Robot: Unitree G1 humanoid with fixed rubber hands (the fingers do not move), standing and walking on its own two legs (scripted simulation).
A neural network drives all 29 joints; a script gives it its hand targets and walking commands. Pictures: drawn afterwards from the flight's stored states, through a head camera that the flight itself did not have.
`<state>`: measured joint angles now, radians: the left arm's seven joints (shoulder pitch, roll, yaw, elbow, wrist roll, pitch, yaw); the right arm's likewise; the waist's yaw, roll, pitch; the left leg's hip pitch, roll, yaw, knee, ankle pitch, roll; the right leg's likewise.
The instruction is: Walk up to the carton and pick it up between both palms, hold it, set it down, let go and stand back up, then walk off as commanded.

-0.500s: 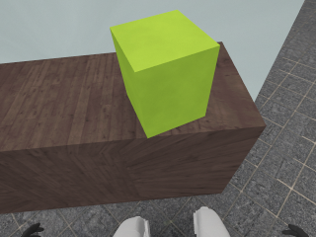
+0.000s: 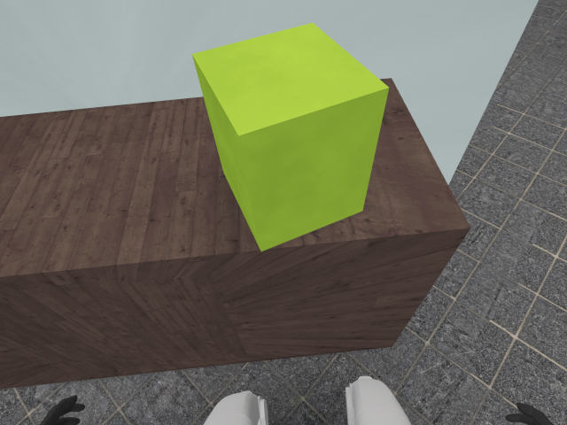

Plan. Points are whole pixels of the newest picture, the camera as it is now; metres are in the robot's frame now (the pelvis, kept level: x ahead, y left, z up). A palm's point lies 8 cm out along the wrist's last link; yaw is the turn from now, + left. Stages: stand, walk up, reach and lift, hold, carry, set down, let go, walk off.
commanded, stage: walk up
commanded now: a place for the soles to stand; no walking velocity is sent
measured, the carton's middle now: (286, 140) +0.52 +0.01 +0.10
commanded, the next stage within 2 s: none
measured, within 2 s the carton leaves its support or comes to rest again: neither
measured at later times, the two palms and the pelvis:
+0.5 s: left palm out of the picture +0.09 +0.34 -0.05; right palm out of the picture +0.08 -0.34 -0.09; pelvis -0.01 -0.01 +0.00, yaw +0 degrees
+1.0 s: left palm out of the picture +0.08 +0.34 -0.05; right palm out of the picture +0.07 -0.34 -0.09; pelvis -0.02 -0.01 +0.01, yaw +0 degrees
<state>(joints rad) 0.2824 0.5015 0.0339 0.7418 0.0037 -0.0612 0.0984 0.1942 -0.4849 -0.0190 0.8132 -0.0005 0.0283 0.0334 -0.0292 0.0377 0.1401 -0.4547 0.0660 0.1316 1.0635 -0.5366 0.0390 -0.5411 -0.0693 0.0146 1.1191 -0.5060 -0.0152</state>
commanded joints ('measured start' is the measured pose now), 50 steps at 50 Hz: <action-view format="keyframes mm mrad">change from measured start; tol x32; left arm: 1 11 238 76 33 -3 -13 -2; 50 102 199 80 68 -8 -29 -5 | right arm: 1 -37 -254 -126 -79 -42 -36 -12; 50 -98 -227 -120 -99 -34 -20 -4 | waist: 1 -11 100 -99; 8 109 -279 -230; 18 -91 202 -148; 30 98 -258 -221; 50 35 78 -165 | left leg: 1 97 260 -457 -559 249 108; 9 -284 1 -194 168 -154 -20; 16 142 4 -187 -186 60 19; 19 249 317 -650 -658 194 118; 28 -29 137 -251 -292 334 93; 32 -258 7 -204 156 -142 -18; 38 112 -7 -166 -151 46 12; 41 261 295 -640 -658 216 99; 50 10 179 -330 -430 278 130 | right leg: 1 -106 6 -62 7 -54 -38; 6 283 42 -43 -348 240 -62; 9 290 -358 714 -641 203 -323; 19 -313 52 -10 78 -93 -20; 28 240 62 -96 -343 203 -51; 32 268 -355 672 -637 198 -324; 41 -329 72 -29 73 -89 -19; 50 159 43 -117 -262 142 -42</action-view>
